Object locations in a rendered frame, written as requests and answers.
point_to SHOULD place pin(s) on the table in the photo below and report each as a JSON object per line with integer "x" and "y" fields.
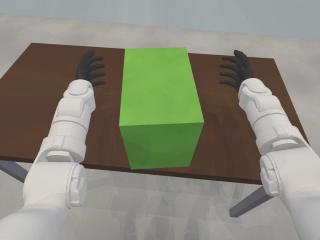
{"x": 226, "y": 150}

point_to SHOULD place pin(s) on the left robot hand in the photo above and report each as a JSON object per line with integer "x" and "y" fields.
{"x": 84, "y": 68}

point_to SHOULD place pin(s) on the right robot upper arm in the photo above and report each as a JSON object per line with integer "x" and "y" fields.
{"x": 293, "y": 175}

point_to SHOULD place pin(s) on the robot left forearm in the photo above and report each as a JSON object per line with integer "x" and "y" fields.
{"x": 69, "y": 127}

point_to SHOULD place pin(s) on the robot right forearm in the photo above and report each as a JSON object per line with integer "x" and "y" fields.
{"x": 268, "y": 120}

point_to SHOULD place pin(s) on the right robot hand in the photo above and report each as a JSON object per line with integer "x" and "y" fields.
{"x": 243, "y": 69}

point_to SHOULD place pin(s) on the left robot upper arm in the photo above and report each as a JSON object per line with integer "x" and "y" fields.
{"x": 52, "y": 190}

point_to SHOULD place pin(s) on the carton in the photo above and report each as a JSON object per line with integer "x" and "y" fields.
{"x": 160, "y": 113}

